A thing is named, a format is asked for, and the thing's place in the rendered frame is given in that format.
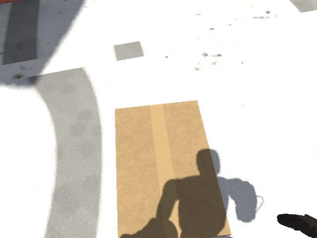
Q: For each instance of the right robot hand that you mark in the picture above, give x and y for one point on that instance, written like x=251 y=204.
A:
x=304 y=223

